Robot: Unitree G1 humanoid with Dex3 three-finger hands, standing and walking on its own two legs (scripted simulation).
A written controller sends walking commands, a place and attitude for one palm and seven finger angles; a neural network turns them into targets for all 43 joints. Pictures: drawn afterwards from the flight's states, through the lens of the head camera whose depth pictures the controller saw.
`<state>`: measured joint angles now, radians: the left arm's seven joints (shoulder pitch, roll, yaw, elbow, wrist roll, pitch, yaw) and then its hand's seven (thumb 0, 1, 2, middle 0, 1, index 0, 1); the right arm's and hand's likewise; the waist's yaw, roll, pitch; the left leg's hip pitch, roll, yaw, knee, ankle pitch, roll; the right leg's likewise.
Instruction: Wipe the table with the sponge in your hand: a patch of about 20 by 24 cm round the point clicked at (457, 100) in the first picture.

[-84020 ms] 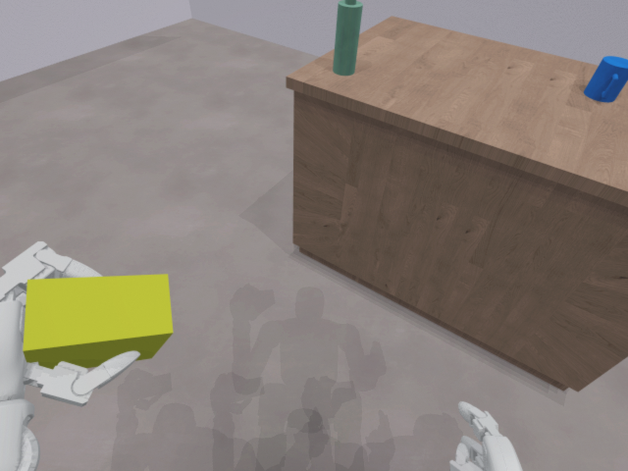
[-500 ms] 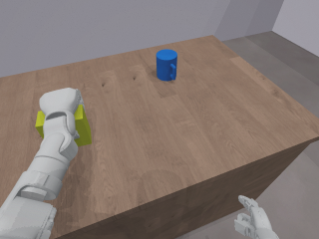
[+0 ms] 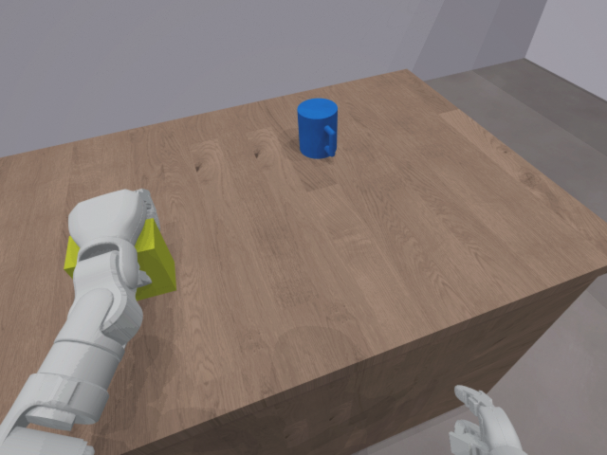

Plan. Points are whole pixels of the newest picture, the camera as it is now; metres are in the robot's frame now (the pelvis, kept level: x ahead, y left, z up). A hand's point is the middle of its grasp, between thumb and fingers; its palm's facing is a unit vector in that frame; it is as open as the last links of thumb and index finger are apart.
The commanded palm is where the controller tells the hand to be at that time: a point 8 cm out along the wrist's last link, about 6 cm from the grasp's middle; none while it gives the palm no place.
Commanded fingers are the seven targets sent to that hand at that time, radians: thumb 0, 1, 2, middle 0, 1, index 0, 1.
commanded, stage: wipe back along the first lane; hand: left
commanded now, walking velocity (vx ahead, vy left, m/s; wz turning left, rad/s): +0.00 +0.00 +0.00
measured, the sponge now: (130, 271) +0.33 +0.30 +0.05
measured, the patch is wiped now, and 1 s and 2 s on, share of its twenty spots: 1.00 1.00 1.00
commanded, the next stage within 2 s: lift the sponge slowly off the table in 1.30 s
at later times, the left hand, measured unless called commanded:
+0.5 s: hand (130, 273) +0.30 +0.27 +0.10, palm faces +0.04 -0.06 -1.00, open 9.9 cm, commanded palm +0.25 +0.26 +0.13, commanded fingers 0.00 0.10 1.30 -1.20 -1.60 -1.20 -1.60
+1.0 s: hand (129, 306) +0.25 +0.25 +0.10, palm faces +0.11 -0.10 -0.99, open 9.9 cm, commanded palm +0.20 +0.24 +0.13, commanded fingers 0.00 0.10 1.30 -1.20 -1.60 -1.20 -1.60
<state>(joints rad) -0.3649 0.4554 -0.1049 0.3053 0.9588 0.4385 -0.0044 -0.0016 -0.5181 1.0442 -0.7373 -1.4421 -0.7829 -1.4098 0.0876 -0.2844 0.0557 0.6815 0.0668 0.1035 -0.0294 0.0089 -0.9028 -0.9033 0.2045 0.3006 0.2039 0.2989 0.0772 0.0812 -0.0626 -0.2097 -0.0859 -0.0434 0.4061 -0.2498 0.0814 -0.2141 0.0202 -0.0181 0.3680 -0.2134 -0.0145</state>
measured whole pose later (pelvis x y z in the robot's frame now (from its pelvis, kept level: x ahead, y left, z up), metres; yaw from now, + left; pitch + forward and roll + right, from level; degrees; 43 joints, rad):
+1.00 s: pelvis -0.01 -0.03 +0.00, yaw -2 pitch -1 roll +0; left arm 0.04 0.45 -0.09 -0.12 0.92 0.54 0.03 0.00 -0.50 1.04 -0.71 -1.47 -0.76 -1.43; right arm 0.01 -0.28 0.07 0.63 0.08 0.10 -0.02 0.01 -0.90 -0.90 0.20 0.30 0.20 0.30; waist 0.09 0.10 -0.07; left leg -0.17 -0.05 -0.02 0.46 -0.28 0.05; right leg -0.20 0.06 0.01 0.45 -0.24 -0.05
